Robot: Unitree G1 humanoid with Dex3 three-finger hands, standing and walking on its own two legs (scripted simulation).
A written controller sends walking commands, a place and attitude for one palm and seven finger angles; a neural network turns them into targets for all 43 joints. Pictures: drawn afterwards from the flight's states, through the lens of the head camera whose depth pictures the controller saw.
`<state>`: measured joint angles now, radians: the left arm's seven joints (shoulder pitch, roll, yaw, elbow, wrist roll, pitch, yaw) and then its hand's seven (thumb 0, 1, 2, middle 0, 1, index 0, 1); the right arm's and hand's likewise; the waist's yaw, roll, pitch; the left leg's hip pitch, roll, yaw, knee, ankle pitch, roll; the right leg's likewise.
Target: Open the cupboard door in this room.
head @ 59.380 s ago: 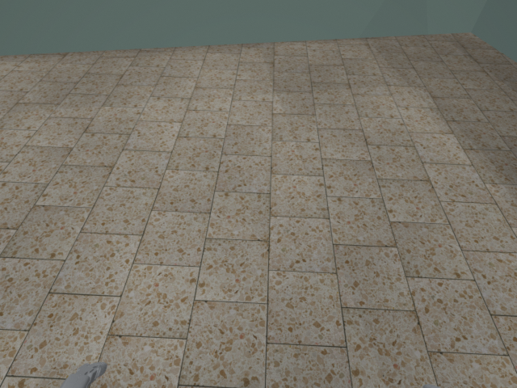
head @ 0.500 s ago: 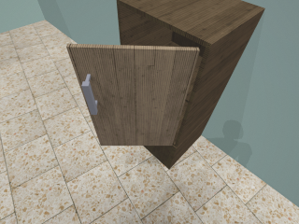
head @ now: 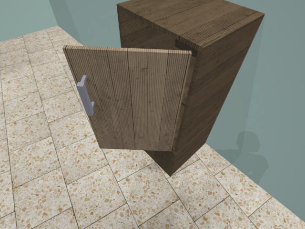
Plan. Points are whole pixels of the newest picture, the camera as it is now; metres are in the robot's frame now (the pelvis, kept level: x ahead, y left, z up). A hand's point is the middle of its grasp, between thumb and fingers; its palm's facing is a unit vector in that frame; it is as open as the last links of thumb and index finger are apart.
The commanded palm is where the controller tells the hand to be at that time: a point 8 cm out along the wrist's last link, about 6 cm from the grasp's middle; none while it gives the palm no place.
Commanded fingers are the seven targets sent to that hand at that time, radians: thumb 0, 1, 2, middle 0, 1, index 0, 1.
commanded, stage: come to a stop and stand still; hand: left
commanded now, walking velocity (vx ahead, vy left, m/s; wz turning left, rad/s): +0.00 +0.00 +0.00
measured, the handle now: (87, 96) +0.53 +0.28 +0.01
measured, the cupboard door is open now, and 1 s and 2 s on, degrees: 46 46 46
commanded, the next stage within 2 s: look again from close up in 0.08 s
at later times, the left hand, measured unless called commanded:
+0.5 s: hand out of the picture -0.01 +0.21 -0.18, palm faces +0.02 -0.98 -0.20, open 7.3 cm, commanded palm none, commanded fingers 0.00 0.90 0.90 -0.20 -0.30 -0.20 -0.30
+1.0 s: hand (63, 192) +0.20 +0.24 +0.00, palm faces +0.18 -0.98 -0.07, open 7.7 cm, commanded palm +0.10 +0.29 -0.06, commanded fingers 0.00 0.60 0.77 -0.22 -0.50 -0.22 -0.50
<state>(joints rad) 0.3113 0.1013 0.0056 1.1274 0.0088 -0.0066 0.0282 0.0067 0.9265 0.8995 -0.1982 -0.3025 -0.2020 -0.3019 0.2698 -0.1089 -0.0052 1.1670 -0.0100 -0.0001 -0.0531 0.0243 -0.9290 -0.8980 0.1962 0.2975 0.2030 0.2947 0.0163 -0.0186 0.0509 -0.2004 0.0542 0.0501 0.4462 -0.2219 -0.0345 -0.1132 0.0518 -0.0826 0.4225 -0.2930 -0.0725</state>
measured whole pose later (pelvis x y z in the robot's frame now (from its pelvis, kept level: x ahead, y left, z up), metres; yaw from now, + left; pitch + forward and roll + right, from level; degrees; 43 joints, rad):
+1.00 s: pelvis -0.03 +0.06 -0.03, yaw +0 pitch +6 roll +0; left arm 0.34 0.17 0.10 0.15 -0.17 -0.30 0.01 0.01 0.81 0.85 -0.20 -0.37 -0.21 -0.37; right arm 0.25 -0.25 -0.02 0.76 0.01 -0.27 -0.04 0.02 -0.91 -0.90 0.20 0.30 0.20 0.29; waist -0.04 0.01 -0.10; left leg -0.50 -0.05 0.06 0.71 -0.32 0.06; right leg -0.46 -0.04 -0.05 0.74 -0.38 0.00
